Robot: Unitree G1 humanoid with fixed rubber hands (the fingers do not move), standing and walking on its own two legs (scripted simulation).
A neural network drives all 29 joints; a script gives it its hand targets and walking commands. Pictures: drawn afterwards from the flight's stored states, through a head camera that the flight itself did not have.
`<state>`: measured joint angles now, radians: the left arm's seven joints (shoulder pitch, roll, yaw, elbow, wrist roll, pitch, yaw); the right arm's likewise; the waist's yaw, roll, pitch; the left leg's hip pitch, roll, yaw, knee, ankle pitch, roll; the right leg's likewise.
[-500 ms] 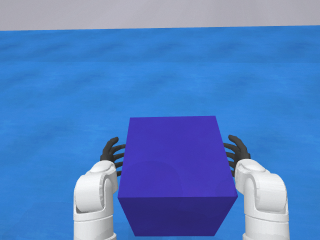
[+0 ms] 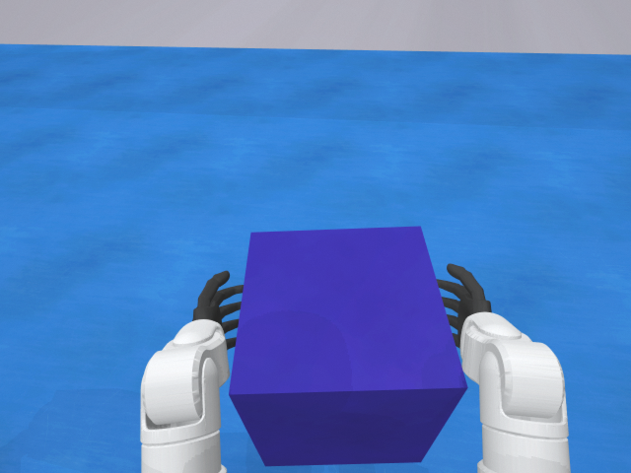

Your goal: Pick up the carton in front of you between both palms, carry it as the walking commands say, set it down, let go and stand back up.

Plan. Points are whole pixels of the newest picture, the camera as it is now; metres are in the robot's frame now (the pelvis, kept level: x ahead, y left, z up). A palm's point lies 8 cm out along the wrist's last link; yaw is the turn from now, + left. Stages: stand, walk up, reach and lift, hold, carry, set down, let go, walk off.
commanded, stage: carry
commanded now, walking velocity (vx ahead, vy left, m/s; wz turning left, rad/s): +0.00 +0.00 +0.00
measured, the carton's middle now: (339, 351) +0.27 +0.00 +0.02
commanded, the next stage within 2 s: hold in 1.62 s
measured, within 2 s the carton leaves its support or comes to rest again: neither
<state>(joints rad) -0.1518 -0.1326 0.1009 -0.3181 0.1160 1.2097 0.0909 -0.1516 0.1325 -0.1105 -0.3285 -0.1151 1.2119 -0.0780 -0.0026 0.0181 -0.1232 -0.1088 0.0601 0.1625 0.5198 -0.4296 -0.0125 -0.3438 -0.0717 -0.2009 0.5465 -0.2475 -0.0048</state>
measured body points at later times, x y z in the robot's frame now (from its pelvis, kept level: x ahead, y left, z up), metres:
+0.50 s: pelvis -0.05 +0.00 +0.00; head -0.08 +0.00 +0.45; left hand +0.22 +0.15 +0.06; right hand +0.22 -0.15 +0.06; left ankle -0.13 +0.09 -0.73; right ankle +0.01 -0.12 -0.73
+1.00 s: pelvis -0.08 +0.00 +0.00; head -0.10 +0.00 +0.45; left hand +0.22 +0.16 +0.03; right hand +0.22 -0.15 +0.02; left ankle -0.13 +0.09 -0.73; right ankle +0.01 -0.12 -0.73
